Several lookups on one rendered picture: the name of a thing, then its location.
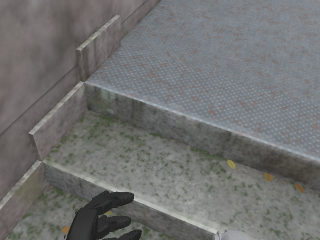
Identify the right robot thigh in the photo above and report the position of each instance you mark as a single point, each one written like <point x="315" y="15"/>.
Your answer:
<point x="230" y="235"/>

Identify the left robot hand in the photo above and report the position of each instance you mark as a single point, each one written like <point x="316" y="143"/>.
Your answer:
<point x="87" y="225"/>

